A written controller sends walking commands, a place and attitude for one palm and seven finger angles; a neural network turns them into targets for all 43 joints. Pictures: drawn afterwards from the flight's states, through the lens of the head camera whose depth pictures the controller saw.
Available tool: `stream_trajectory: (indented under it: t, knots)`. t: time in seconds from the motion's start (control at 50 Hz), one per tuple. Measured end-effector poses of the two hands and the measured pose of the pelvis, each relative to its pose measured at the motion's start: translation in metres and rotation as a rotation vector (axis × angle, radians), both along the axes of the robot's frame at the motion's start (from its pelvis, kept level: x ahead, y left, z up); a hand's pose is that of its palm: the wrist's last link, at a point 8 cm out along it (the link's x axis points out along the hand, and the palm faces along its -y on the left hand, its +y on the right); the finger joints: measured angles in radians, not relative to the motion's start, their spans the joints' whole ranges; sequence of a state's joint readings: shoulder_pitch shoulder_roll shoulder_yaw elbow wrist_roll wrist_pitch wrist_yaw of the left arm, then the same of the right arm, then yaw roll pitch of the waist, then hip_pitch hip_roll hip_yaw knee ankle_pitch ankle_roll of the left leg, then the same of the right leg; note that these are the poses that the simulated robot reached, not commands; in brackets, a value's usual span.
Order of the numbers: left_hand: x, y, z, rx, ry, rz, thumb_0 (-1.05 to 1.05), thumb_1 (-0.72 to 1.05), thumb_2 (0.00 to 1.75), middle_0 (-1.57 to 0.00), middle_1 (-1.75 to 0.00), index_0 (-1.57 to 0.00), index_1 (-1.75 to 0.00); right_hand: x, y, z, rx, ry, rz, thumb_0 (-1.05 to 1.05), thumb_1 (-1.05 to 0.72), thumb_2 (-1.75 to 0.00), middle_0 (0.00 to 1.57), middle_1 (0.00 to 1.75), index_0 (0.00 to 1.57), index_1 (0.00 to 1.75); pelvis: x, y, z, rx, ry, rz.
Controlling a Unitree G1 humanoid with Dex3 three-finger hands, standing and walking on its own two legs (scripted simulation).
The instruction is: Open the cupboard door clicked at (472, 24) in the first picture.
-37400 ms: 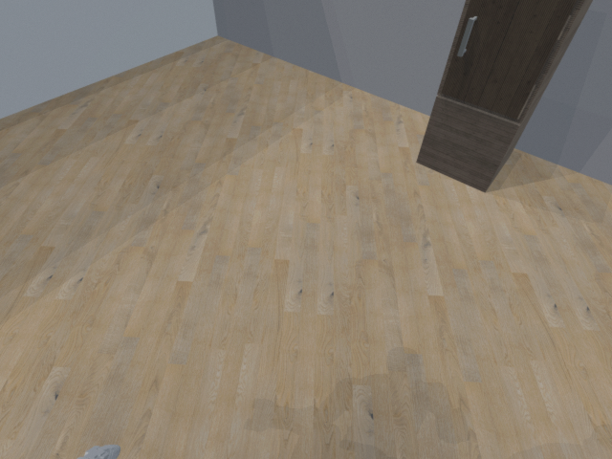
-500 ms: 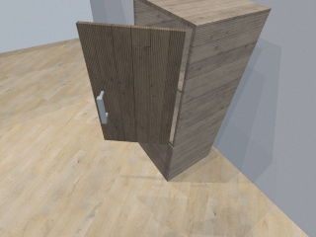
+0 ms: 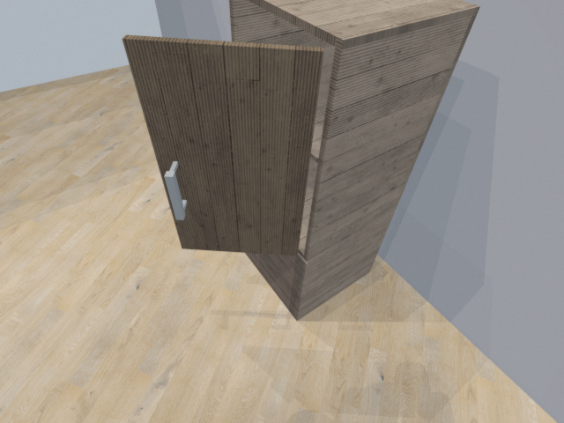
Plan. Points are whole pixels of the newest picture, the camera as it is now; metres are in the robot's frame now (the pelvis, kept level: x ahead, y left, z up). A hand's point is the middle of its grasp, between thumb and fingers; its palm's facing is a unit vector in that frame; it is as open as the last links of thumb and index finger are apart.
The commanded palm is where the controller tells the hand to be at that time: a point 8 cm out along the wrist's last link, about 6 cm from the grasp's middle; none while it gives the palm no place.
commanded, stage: shuffle to correct the standing spot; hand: left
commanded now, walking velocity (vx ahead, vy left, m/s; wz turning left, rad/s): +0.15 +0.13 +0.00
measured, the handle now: (177, 191) +0.61 +0.28 -0.09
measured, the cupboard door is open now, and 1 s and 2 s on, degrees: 52 52 52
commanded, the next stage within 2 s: come to a stop and stand still in 0.26 s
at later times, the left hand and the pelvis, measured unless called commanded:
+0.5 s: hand out of the picture +0.11 +0.23 -0.18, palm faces +0.00 -0.98 -0.19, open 7.3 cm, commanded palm none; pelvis +0.07 +0.05 +0.00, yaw -1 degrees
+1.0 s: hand out of the picture +0.10 +0.20 -0.18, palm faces +0.02 -0.97 -0.24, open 7.3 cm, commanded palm none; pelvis +0.07 +0.01 -0.01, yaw -1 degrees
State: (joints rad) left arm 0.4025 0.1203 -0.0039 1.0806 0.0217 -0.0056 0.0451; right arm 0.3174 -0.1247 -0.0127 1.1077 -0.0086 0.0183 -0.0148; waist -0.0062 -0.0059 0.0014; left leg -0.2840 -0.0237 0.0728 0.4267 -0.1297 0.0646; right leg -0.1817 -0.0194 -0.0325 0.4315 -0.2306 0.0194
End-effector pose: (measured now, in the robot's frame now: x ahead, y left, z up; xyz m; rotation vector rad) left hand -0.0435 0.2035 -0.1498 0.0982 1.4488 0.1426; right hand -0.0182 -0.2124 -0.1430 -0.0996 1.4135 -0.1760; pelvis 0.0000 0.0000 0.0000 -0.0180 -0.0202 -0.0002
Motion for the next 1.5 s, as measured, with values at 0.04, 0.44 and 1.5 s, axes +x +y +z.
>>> stream_trajectory:
  t: [0.04, 0.44, 1.5]
  knots:
    - [0.001, 0.0, 0.0, -0.001, 0.0, 0.004, 0.0, 0.91, 0.9, -0.2, -0.29, -0.2, -0.3, 0.002, -0.001, 0.0, 0.0, 0.002, 0.003, 0.01, -0.9, -0.9, 0.2, 0.3, 0.2, 0.3, 0.002, 0.0, 0.0, -0.001, 0.001, 0.0]
    - [0.12, 0.064, 0.0, 0.02, -0.1, -0.054, 0.01, 0.93, 0.9, -0.2, -0.29, -0.2, -0.3, 0.03, 0.047, 0.008, -0.027, 0.019, -0.027, 0.01, -0.9, -0.9, 0.2, 0.3, 0.2, 0.3, 0.057, 0.048, 0.0, 0.006, 0.022, -0.025]
    - [0.12, -0.025, 0.014, 0.068, -0.094, -0.031, 0.01, 0.92, 0.9, -0.2, -0.29, -0.2, -0.3, 0.037, -0.048, -0.007, 0.03, 0.096, 0.029, 0.01, -0.91, -0.9, 0.2, 0.3, 0.2, 0.3, 0.072, -0.047, 0.001, 0.029, 0.005, 0.008]
